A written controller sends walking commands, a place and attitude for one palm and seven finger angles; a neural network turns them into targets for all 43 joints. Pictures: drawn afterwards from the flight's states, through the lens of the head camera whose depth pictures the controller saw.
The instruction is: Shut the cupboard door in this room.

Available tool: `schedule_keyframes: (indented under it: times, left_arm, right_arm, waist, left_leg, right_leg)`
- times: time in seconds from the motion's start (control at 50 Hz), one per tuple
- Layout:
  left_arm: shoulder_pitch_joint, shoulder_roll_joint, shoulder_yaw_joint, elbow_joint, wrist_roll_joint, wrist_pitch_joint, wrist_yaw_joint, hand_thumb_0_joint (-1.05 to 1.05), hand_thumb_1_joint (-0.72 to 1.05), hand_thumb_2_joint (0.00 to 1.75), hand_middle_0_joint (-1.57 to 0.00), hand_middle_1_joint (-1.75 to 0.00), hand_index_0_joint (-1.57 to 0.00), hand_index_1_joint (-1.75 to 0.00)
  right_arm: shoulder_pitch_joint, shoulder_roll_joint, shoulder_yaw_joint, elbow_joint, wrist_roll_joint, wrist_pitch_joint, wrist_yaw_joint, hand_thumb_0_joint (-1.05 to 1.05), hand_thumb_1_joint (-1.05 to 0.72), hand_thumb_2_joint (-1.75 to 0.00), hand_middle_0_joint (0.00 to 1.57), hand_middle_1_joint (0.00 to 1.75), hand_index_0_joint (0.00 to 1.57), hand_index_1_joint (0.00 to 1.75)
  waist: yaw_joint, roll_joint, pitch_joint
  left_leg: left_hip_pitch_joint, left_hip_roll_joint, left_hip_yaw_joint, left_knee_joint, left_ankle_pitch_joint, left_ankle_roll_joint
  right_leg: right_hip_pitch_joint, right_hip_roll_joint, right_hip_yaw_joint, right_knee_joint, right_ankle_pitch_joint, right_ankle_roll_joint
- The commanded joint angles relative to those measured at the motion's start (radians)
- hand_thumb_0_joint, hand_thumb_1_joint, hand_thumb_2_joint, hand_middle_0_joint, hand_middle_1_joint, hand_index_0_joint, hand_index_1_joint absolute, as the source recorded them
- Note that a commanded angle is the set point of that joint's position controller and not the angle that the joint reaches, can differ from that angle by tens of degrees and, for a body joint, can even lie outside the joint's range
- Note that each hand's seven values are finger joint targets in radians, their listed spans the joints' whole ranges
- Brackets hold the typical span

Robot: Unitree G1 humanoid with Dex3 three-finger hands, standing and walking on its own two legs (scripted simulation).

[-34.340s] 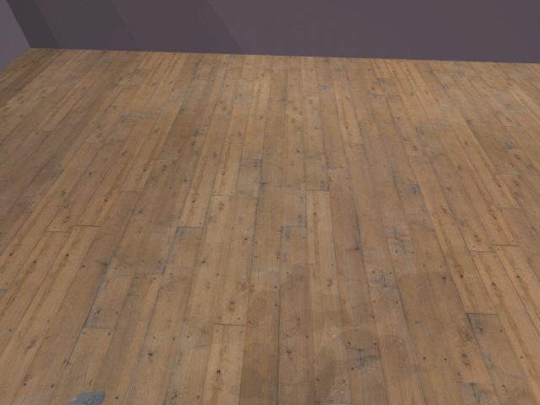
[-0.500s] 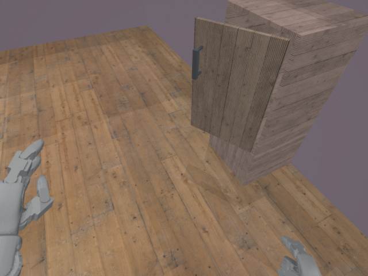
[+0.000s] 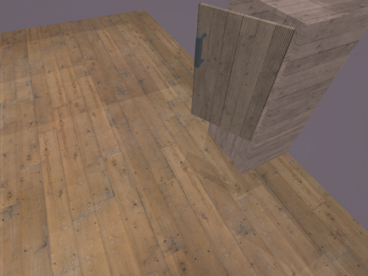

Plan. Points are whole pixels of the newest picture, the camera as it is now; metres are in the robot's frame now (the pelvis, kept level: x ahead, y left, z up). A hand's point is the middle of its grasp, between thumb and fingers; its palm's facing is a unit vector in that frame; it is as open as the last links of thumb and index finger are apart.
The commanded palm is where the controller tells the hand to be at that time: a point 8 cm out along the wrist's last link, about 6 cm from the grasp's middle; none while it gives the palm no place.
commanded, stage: let the arm hang, fingers relaxed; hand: left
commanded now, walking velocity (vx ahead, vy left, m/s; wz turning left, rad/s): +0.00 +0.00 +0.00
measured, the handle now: (200, 50) +0.99 -0.01 -0.02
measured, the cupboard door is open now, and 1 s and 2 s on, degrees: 29 29 29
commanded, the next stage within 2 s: look to check the result in 0.54 s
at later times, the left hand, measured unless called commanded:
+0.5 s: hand out of the picture +0.00 +0.17 -0.18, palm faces +0.02 -0.99 -0.16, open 7.4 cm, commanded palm none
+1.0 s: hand out of the picture +0.01 +0.19 -0.17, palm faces +0.01 -0.97 -0.23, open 7.4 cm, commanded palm none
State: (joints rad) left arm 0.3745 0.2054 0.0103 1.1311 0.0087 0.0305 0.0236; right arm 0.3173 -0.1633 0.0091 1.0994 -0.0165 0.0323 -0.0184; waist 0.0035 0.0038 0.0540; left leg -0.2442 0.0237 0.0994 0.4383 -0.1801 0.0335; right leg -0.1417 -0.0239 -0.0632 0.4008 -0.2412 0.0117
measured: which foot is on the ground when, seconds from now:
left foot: down 0.00-1.00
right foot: down 0.00-1.00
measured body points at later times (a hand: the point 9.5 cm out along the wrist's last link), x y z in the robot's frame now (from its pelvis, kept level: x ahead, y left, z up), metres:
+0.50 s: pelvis +0.00 +0.01 +0.00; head +0.00 +0.01 +0.45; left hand +0.00 +0.22 -0.16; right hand -0.02 -0.21 -0.16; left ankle +0.04 +0.10 -0.74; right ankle -0.02 -0.13 -0.74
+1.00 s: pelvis +0.01 +0.00 +0.00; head +0.02 +0.00 +0.45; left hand +0.01 +0.25 -0.15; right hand +0.02 -0.24 -0.15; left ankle +0.04 +0.10 -0.74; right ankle -0.02 -0.13 -0.74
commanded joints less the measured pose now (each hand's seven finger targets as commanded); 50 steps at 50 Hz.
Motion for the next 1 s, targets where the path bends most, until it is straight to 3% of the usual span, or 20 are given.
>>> schedule_keyframes:
  times: [0.0,0.08,0.12,0.38,0.54,0.7,0.78,0.98]
  left_arm:
    - [0.011,0.065,0.007,-0.019,0.005,-0.031,0.005,0.0,0.9,0.9,-0.2,-0.3,-0.2,-0.3]
    - [0.03,0.049,0.005,-0.001,0.004,-0.033,0.01,0.0,0.9,0.9,-0.2,-0.3,-0.2,-0.3]
    - [0.031,0.042,0.006,0.003,0.006,-0.03,0.012,0.0,0.9,0.9,-0.2,-0.3,-0.2,-0.3]
    - [0.022,0.019,0.011,-0.011,0.009,-0.033,0.015,0.0,0.9,0.9,-0.2,-0.3,-0.2,-0.3]
    - [0.014,0.04,0.015,-0.016,0.008,-0.042,0.014,0.0,0.9,0.9,-0.2,-0.3,-0.2,-0.3]
    - [-0.006,0.058,0.018,-0.012,0.007,-0.04,0.011,0.0,0.9,0.9,-0.2,-0.3,-0.2,-0.3]
    - [-0.017,0.072,0.019,-0.012,0.008,-0.043,0.01,0.0,0.9,0.9,-0.2,-0.3,-0.2,-0.3]
    - [-0.073,0.122,0.023,-0.018,0.008,-0.048,0.006,0.0,0.9,0.9,-0.2,-0.3,-0.2,-0.3]
  right_arm:
    - [0.032,-0.118,-0.035,-0.024,0.005,-0.027,-0.016,0.0,-0.9,-0.9,0.2,0.3,0.2,0.3]
    - [0.049,-0.098,-0.032,-0.005,0.005,-0.029,-0.016,0.0,-0.9,-0.9,0.2,0.3,0.2,0.3]
    - [0.053,-0.09,-0.033,0.002,0.004,-0.027,-0.016,0.0,-0.9,-0.9,0.2,0.3,0.2,0.3]
    - [0.064,-0.059,-0.035,0.006,0.002,-0.031,-0.015,0.0,-0.9,-0.9,0.2,0.3,0.2,0.3]
    - [0.056,-0.085,-0.038,-0.001,0.006,-0.039,-0.018,0.0,-0.9,-0.9,0.2,0.3,0.2,0.3]
    - [0.031,-0.111,-0.04,0.0,0.004,-0.039,-0.018,0.0,-0.9,-0.9,0.2,0.3,0.2,0.3]
    - [0.014,-0.126,-0.043,-0.003,0.006,-0.041,-0.018,0.0,-0.9,-0.9,0.2,0.3,0.2,0.3]
    - [-0.047,-0.173,-0.044,-0.007,0.006,-0.045,-0.015,0.0,-0.9,-0.9,0.2,0.3,0.2,0.3]
  waist:
    - [-0.013,-0.014,0.02]
    - [-0.013,-0.037,0.021]
    - [-0.012,-0.025,0.051]
    - [-0.013,0.003,0.072]
    - [-0.013,0.01,0.029]
    - [-0.015,0.012,0.04]
    - [-0.015,-0.014,0.025]
    - [-0.014,-0.003,0.006]
  left_leg:
    - [0.034,0.1,-0.133,-0.143,-0.104,0.004]
    - [0.048,0.095,-0.124,-0.141,-0.086,0.006]
    - [0.034,0.095,-0.123,-0.151,-0.11,0.004]
    - [0.016,0.084,-0.117,-0.156,-0.102,-0.002]
    - [0.055,0.09,-0.113,-0.135,-0.004,0.001]
    - [0.071,0.095,-0.12,-0.152,-0.037,0.002]
    - [0.088,0.098,-0.118,-0.143,0.006,0.004]
    - [0.111,0.102,-0.118,-0.138,0.074,0.002]
  right_leg:
    - [-0.094,-0.07,0.09,-0.091,-0.032,-0.049]
    - [-0.103,-0.071,0.092,-0.089,-0.033,-0.047]
    - [-0.12,-0.07,0.088,-0.086,-0.043,-0.042]
    - [-0.118,-0.069,0.087,-0.087,-0.017,-0.038]
    - [-0.084,-0.072,0.09,-0.088,0.04,-0.041]
    - [-0.093,-0.073,0.093,-0.094,0.019,-0.042]
    - [-0.083,-0.078,0.095,-0.099,0.038,-0.042]
    - [-0.056,-0.086,0.099,-0.113,0.077,-0.043]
